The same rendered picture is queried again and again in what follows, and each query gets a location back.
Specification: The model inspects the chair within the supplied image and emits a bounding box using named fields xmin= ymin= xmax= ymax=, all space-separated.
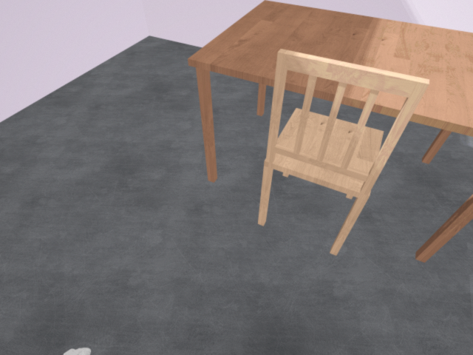
xmin=258 ymin=49 xmax=429 ymax=256

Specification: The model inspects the table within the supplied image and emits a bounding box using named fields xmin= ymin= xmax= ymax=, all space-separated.
xmin=188 ymin=0 xmax=473 ymax=263

